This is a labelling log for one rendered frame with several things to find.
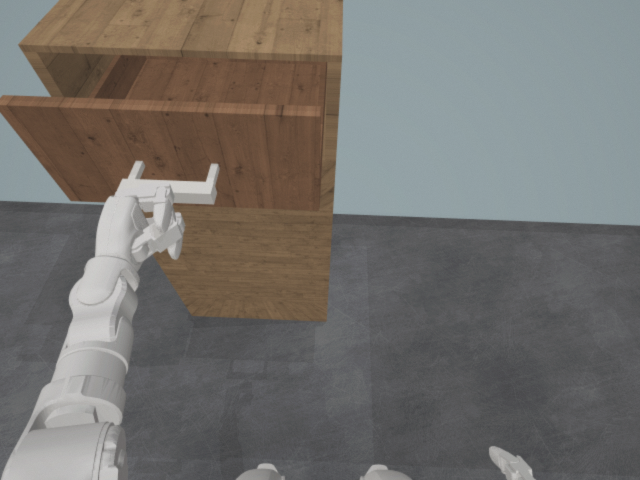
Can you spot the cabinet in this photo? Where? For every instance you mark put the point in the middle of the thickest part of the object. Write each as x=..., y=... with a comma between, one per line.
x=234, y=262

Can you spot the robot shin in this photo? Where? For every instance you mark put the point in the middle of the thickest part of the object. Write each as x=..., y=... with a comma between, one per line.
x=267, y=466
x=377, y=467

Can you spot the right robot shin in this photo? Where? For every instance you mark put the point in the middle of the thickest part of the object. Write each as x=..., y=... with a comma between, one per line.
x=377, y=467

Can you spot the drawer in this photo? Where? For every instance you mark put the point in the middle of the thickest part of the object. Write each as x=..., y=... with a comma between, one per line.
x=262, y=121

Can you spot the handle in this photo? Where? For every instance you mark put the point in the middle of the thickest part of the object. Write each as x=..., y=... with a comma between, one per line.
x=191, y=192

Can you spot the left robot hand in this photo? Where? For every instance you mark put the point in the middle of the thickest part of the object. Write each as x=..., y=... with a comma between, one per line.
x=124, y=232

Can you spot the robot left upper arm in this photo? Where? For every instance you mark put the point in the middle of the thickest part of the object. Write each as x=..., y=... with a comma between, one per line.
x=94, y=451

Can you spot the left robot shin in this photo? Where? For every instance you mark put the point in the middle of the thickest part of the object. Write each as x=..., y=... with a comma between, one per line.
x=267, y=466

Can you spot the right robot hand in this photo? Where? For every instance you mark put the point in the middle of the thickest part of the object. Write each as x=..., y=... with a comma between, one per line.
x=514, y=468

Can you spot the left robot forearm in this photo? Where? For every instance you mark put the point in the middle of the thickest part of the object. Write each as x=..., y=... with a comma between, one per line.
x=87, y=385

